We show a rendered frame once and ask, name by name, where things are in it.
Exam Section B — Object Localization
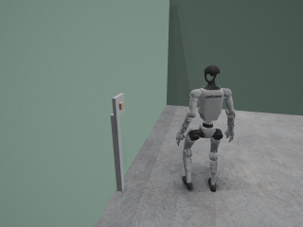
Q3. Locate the right robot hand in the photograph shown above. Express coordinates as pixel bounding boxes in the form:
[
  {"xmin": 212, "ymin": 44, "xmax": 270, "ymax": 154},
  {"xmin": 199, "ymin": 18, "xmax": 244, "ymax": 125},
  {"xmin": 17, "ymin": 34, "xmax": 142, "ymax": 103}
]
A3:
[{"xmin": 225, "ymin": 129, "xmax": 235, "ymax": 143}]

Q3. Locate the robot left foot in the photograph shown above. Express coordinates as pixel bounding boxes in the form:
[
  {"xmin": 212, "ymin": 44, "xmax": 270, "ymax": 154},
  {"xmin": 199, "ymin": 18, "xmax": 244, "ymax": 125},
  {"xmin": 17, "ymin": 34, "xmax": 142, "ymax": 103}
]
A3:
[{"xmin": 182, "ymin": 176, "xmax": 193, "ymax": 190}]

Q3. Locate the robot right forearm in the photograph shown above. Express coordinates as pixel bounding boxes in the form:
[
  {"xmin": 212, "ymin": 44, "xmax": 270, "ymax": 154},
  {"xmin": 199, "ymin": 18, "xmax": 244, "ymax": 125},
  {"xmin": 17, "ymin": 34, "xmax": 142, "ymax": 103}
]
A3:
[{"xmin": 227, "ymin": 113, "xmax": 236, "ymax": 131}]

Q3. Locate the left robot hand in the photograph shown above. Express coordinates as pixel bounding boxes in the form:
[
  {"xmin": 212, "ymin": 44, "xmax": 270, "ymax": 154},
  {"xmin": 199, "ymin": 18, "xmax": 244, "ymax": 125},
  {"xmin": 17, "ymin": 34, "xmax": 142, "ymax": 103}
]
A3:
[{"xmin": 175, "ymin": 131, "xmax": 186, "ymax": 147}]

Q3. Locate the robot left forearm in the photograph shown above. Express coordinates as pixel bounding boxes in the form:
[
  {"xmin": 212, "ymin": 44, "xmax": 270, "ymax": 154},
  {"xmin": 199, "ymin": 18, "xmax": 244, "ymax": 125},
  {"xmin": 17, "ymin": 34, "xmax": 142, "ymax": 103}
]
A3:
[{"xmin": 179, "ymin": 110, "xmax": 192, "ymax": 134}]

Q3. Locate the left robot upper arm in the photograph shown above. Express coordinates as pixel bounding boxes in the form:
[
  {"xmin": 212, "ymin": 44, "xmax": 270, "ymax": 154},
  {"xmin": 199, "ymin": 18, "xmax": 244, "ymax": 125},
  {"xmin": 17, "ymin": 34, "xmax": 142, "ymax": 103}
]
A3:
[{"xmin": 189, "ymin": 89, "xmax": 202, "ymax": 118}]

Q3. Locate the robot head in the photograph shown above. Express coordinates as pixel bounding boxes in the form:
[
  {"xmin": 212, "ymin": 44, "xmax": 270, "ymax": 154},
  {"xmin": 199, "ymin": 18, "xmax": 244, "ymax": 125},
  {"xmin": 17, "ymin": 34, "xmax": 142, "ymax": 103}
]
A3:
[{"xmin": 203, "ymin": 65, "xmax": 221, "ymax": 90}]

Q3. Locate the button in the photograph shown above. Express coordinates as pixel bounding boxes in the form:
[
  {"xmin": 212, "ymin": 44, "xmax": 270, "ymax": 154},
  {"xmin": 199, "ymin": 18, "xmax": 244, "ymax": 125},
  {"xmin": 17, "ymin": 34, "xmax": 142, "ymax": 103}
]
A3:
[{"xmin": 118, "ymin": 101, "xmax": 124, "ymax": 110}]

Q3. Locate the right robot upper arm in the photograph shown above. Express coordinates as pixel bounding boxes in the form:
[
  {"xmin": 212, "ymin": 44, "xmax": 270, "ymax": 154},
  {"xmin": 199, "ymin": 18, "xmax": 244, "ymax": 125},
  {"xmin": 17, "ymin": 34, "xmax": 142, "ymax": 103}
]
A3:
[{"xmin": 222, "ymin": 88, "xmax": 235, "ymax": 115}]

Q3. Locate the panel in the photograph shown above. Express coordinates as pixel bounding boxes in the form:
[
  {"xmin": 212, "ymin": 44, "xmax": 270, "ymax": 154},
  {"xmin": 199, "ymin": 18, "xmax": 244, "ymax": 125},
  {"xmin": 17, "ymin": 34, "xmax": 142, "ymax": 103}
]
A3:
[{"xmin": 110, "ymin": 93, "xmax": 125, "ymax": 192}]

